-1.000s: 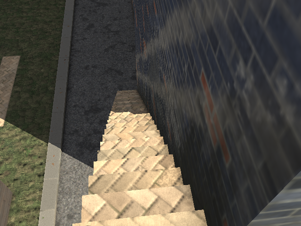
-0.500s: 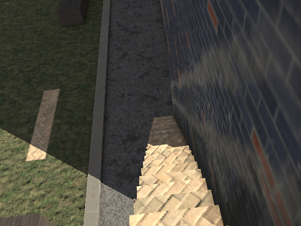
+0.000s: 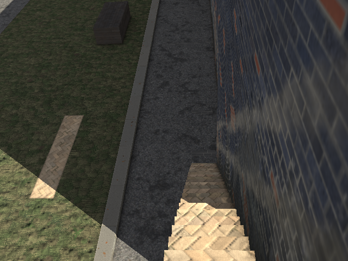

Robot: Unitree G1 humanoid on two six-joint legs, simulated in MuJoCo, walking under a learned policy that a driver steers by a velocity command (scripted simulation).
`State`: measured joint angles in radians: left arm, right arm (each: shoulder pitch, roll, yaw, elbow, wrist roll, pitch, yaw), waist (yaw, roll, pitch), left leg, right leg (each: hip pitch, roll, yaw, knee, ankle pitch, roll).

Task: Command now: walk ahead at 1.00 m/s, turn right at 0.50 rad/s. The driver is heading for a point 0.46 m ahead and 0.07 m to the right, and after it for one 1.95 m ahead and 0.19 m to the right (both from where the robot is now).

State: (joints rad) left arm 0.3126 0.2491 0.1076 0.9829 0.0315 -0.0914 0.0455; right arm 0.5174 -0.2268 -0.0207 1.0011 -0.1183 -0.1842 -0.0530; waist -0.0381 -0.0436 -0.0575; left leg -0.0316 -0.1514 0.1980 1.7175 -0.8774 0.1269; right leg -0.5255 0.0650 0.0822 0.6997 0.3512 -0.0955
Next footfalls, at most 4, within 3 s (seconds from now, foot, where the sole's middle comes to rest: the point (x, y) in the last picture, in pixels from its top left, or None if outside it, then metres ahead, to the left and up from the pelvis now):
0.10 right None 0.23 -0.01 -0.95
0.32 left None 0.16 0.12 -0.96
0.60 right None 0.54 -0.34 -1.35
0.96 left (199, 255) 1.12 -0.06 -1.82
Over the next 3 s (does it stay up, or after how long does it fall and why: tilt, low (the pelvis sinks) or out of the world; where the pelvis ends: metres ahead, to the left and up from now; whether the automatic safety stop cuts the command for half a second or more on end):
falls after 1.64 s (out of the world)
